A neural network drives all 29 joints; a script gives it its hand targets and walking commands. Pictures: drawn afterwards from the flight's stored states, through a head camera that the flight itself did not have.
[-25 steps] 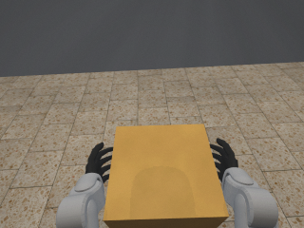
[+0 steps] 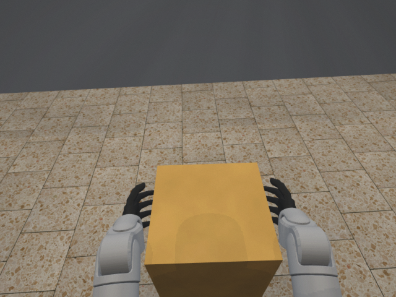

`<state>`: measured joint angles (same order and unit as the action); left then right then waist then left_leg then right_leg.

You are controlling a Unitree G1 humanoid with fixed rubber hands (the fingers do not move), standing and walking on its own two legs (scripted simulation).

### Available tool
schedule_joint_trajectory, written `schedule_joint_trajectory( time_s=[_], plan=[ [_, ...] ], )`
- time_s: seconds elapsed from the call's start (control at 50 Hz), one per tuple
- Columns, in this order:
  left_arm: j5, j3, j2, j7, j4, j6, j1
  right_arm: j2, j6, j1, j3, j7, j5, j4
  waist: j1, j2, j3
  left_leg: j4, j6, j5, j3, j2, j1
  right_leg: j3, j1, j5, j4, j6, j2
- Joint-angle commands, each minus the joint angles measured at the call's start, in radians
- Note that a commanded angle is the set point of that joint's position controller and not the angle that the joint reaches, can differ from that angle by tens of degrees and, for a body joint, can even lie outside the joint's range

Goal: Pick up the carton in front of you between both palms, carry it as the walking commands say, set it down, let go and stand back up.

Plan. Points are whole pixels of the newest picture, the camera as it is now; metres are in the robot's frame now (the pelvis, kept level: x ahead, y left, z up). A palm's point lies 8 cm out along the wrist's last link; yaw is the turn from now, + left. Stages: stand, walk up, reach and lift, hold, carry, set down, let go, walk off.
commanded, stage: carry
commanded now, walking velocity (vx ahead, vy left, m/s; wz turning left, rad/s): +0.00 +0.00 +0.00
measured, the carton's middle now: (209, 236) +0.26 +0.00 -0.03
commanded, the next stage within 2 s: hold in 0.72 s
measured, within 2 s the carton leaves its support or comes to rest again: neither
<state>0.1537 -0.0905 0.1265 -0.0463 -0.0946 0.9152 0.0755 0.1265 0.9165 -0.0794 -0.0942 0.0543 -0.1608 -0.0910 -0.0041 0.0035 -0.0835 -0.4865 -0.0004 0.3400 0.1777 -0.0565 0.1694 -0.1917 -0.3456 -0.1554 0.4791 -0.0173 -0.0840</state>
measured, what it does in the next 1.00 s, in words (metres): stands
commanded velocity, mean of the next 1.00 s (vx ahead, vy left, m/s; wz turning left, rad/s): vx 0.00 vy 0.00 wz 0.00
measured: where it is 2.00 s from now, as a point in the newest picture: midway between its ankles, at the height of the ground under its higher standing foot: outside the picture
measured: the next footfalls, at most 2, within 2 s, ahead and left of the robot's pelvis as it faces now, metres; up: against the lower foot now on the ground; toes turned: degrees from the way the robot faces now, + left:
none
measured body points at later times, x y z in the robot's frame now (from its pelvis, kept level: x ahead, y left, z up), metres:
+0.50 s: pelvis +0.00 +0.01 +0.00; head +0.00 +0.01 +0.45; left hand +0.29 +0.16 +0.03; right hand +0.30 -0.14 +0.03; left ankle -0.05 +0.10 -0.74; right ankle +0.06 -0.11 -0.74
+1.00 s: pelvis -0.02 +0.00 +0.01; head -0.02 -0.01 +0.46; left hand +0.26 +0.18 +0.03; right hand +0.29 -0.12 +0.03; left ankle -0.05 +0.11 -0.74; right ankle +0.06 -0.13 -0.74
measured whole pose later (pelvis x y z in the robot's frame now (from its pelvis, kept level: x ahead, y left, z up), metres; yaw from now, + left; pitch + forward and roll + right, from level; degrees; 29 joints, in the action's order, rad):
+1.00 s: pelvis -0.02 +0.00 +0.01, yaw +5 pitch -6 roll +0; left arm 0.21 -0.16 0.14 -0.01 0.16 0.67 0.18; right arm 0.14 0.71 -0.17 -0.15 0.03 -0.23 0.12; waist -0.02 0.03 0.08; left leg -0.39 0.01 0.27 -0.03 0.01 0.02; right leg 0.02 -0.14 -0.10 0.34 0.03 -0.02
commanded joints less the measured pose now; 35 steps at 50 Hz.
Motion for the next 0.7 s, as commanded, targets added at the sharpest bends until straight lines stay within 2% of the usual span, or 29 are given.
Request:
schedule_joint_trajectory(
  time_s=[0.0,0.1,0.2,0.32,0.4,0.68],
  plan=[
    [-0.155,0.464,0.633,0.135,-0.01,-0.092,0.405,0.63,-0.095,-0.413,0.476,-0.139,0.166,-0.022,0.001,-0.004,-0.166,0.109,0.013,-0.131,-0.089,-0.108,0.062,0.104,0.159,0.138,-0.046,0.006,-0.092],
    [-0.131,0.425,0.64,0.169,0.125,-0.214,0.469,0.642,-0.214,-0.474,0.438,-0.174,0.142,0.116,0.002,-0.001,-0.186,0.097,0.016,-0.153,-0.089,-0.107,0.053,0.1,0.167,0.153,-0.035,0.006,-0.092],
    [-0.148,0.468,0.733,0.202,0.169,-0.29,0.538,0.737,-0.287,-0.543,0.482,-0.209,0.16,0.161,0.005,-0.004,-0.216,0.079,0.017,-0.19,-0.088,-0.104,0.038,0.098,0.183,0.184,-0.022,0.004,-0.092],
    [-0.176,0.533,0.831,0.219,0.103,-0.248,0.527,0.833,-0.247,-0.531,0.544,-0.225,0.191,0.103,0.007,-0.002,-0.25,0.051,0.013,-0.266,-0.086,-0.104,0.019,0.091,0.191,0.24,-0.002,0.002,-0.092],
    [-0.162,0.509,0.823,0.22,0.114,-0.212,0.49,0.825,-0.211,-0.496,0.52,-0.226,0.179,0.113,0.006,0.002,-0.249,0.04,0.012,-0.303,-0.085,-0.105,0.016,0.088,0.182,0.263,0.006,0.004,-0.093],
    [-0.166,0.504,0.854,0.231,0.129,-0.21,0.533,0.855,-0.21,-0.532,0.51,-0.237,0.177,0.127,0.004,0.004,-0.232,0.053,0.016,-0.279,-0.089,-0.106,0.028,0.085,0.171,0.228,0.0,0.012,-0.09]
  ],
)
